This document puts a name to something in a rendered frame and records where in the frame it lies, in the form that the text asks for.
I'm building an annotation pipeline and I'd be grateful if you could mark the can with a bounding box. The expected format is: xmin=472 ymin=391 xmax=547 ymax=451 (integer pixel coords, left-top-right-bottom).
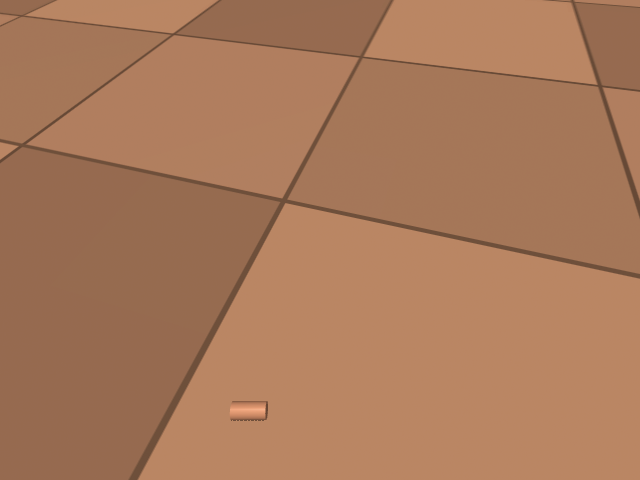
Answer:
xmin=230 ymin=401 xmax=268 ymax=420

